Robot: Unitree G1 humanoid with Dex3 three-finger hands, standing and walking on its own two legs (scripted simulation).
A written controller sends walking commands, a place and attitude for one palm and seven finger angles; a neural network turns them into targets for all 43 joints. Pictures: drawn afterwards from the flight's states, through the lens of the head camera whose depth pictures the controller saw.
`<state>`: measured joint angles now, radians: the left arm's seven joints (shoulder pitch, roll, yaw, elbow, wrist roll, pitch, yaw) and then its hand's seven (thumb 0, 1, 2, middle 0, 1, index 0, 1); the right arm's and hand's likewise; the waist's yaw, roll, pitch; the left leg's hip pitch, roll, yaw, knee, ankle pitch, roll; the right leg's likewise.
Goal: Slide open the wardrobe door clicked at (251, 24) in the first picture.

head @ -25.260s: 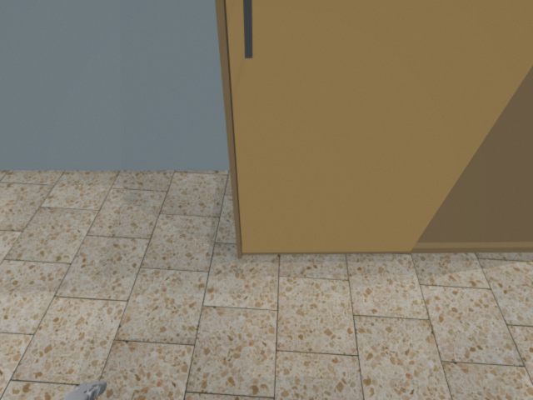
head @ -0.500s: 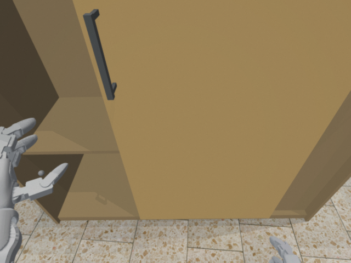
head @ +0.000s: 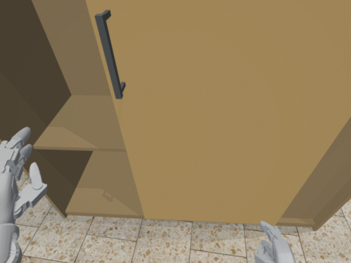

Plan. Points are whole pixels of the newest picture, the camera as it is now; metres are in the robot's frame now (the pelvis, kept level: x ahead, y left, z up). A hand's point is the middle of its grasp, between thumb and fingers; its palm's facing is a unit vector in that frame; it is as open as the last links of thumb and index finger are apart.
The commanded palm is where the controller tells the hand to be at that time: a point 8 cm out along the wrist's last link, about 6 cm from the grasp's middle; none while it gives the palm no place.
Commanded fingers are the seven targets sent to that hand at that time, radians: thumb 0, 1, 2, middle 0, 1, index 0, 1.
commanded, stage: draw the hand back to the body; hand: left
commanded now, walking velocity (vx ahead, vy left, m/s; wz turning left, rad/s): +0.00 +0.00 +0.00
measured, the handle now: (113, 57) +0.50 +0.23 +0.25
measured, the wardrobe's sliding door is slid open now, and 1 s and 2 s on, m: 0.49 0.49 0.49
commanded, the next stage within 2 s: step back with the hand held close in 0.06 s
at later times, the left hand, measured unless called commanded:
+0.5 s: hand (36, 193) +0.18 +0.28 +0.15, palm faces +0.35 -0.81 -0.47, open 7.4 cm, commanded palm +0.12 +0.32 +0.17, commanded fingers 0.00 0.90 0.90 -0.20 -0.30 -0.20 -0.30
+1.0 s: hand out of the picture +0.08 +0.34 +0.15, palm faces +0.54 -0.75 -0.38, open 7.4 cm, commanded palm +0.01 +0.36 +0.17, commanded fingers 0.00 0.90 0.90 -0.20 -0.30 -0.20 -0.30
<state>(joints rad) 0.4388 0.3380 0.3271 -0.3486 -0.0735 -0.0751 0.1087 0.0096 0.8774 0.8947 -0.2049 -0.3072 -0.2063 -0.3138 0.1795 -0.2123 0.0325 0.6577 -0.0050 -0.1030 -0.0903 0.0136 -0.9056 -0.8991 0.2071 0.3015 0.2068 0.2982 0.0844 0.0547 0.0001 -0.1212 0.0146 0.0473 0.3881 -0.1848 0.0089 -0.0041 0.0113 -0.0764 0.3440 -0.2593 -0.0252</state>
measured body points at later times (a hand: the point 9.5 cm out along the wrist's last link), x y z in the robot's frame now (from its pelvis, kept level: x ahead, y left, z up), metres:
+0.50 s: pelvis -0.03 +0.02 -0.01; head -0.03 +0.02 +0.44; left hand +0.15 +0.32 +0.17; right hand +0.15 -0.23 -0.08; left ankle +0.02 +0.11 -0.74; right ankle -0.04 -0.10 -0.74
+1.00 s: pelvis -0.10 +0.05 -0.02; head -0.10 +0.07 +0.43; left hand +0.04 +0.37 +0.17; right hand +0.09 -0.17 -0.09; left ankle +0.02 +0.12 -0.74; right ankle -0.04 -0.09 -0.74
